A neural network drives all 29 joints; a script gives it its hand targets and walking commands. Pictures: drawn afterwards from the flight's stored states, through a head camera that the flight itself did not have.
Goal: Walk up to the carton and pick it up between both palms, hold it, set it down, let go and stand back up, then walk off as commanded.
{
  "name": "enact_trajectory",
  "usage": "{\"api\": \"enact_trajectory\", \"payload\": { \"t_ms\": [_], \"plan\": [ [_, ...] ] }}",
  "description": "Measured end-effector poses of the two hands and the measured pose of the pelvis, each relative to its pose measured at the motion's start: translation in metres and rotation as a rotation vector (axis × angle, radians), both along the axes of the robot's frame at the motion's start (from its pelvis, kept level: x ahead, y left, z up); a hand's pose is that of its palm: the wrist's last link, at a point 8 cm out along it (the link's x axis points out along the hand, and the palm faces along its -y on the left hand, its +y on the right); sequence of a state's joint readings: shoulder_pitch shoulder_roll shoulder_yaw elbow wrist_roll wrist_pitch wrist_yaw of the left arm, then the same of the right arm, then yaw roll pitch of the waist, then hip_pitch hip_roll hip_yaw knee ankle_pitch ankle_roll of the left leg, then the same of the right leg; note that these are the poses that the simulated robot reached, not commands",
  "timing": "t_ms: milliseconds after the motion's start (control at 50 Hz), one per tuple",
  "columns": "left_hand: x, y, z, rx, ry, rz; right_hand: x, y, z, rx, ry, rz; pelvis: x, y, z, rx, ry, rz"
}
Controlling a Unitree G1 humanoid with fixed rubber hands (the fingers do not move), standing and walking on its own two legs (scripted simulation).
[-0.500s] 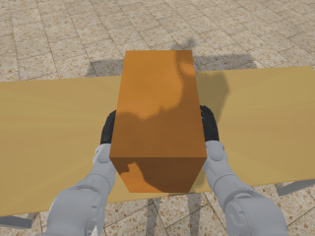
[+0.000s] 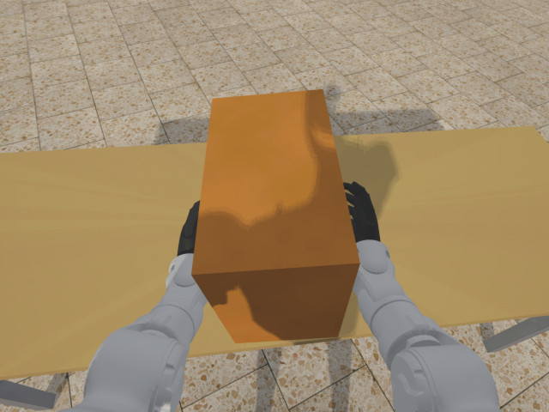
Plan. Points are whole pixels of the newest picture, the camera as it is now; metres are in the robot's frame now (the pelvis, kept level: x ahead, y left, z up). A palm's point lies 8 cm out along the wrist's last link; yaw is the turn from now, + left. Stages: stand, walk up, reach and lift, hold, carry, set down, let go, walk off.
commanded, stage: reach and lift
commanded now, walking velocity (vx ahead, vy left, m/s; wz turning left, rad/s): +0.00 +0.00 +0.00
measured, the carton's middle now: (277, 221) +0.44 +0.00 -0.01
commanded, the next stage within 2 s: none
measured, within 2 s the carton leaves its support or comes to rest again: neither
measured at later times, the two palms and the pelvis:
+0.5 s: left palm (191, 241) +0.39 +0.14 +0.02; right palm (369, 224) +0.39 -0.13 +0.05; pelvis -0.01 +0.00 +0.00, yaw +0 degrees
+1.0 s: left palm (198, 217) +0.39 +0.12 +0.07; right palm (391, 213) +0.38 -0.15 +0.09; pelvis -0.02 -0.01 +0.00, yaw +0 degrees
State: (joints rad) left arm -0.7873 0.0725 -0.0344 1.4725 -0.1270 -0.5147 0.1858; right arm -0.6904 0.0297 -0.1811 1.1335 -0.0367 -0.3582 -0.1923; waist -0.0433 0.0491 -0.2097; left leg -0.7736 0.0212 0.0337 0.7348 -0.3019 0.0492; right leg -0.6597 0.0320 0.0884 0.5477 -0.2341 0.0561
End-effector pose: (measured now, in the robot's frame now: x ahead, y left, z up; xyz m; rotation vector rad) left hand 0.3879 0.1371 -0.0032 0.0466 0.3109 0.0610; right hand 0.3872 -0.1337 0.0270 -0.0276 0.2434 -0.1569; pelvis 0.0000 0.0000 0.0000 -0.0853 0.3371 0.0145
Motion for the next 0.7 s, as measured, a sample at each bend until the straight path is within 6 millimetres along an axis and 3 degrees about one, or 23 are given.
{"api": "enact_trajectory", "payload": {
  "t_ms": [380,700],
  "plan": [
    [-0.010,0.003,0.009,-0.015,0.014,0.022,-0.005,0.005,0.015,-0.008,0.012,0.008,-0.010,0.002,-0.002,-0.003,-0.023,0.002],
    [0.008,-0.010,0.051,0.003,-0.061,0.000,0.003,-0.009,0.048,-0.012,-0.060,-0.013,-0.009,0.001,-0.002,-0.001,-0.022,0.002]
  ]
}}
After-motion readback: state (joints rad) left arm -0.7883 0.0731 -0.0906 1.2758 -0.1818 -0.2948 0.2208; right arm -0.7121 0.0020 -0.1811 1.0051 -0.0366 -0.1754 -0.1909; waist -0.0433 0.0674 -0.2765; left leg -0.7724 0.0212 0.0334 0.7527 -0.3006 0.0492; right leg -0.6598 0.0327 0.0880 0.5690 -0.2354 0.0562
